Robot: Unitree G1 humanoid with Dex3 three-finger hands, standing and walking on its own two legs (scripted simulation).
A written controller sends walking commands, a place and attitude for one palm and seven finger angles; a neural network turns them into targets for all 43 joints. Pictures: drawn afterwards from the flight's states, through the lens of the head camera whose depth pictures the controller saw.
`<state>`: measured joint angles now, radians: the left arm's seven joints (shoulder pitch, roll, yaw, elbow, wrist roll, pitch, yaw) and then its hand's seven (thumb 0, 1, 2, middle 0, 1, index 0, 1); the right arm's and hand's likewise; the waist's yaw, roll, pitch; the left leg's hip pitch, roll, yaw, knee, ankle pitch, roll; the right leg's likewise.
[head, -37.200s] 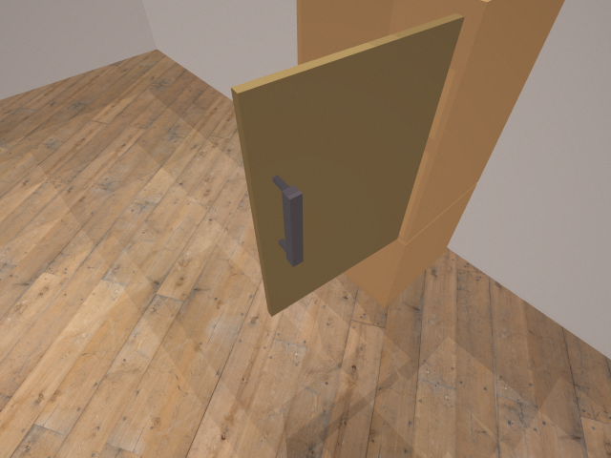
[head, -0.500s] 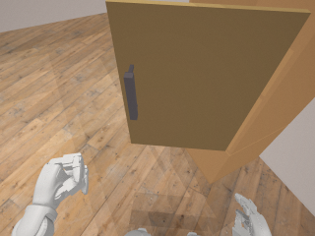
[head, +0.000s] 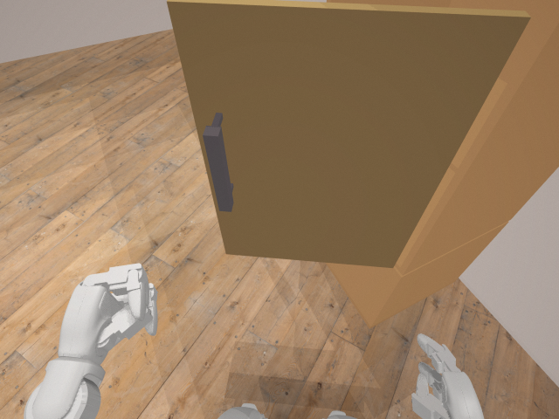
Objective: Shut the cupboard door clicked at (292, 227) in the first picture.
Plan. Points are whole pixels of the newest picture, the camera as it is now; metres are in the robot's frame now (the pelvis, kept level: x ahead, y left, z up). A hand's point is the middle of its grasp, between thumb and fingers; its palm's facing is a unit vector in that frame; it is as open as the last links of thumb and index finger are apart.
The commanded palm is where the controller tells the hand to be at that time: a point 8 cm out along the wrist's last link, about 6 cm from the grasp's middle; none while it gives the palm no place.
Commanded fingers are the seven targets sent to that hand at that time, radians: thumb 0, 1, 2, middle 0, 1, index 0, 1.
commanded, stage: bring the fist close to the handle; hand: left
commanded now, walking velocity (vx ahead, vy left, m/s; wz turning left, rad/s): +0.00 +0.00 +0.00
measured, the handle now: (222, 165) +0.50 +0.14 +0.06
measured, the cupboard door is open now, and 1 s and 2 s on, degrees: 58 58 53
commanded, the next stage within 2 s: push the door shut along its arc in 1.26 s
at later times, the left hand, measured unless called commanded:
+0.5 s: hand (200, 253) +0.33 +0.14 +0.06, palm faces -0.05 -1.00 -0.01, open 3.1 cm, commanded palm +0.31 +0.20 +0.07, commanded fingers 0.00 0.90 0.90 -1.30 -1.50 -1.30 -1.50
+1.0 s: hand (231, 211) +0.39 +0.11 +0.08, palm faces -0.03 -1.00 -0.02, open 3.1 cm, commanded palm +0.36 +0.16 +0.07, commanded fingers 0.00 0.90 0.90 -1.30 -1.50 -1.30 -1.50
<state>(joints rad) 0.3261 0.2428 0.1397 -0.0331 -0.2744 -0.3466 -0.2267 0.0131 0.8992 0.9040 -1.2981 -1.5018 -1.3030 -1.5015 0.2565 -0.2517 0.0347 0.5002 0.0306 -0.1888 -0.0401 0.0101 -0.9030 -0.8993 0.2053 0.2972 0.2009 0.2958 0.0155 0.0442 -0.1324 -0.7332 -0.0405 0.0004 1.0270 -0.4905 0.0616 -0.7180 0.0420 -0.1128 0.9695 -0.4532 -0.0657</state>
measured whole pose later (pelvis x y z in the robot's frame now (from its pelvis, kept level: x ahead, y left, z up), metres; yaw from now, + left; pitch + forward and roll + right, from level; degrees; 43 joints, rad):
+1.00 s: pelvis +0.01 +0.00 +0.00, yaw -2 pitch +14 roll -1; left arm -0.35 0.16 0.09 0.56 -0.14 -0.37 -0.02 0.01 0.90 0.90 -1.30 -1.50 -1.30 -1.50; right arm 0.28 -0.24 0.01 0.60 0.02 -0.05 0.01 0.01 -0.91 -0.90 0.20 0.30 0.20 0.30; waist -0.04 0.03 -0.13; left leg -0.74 -0.04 0.05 0.97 -0.47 0.06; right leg -0.76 0.05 -0.06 0.95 -0.44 -0.06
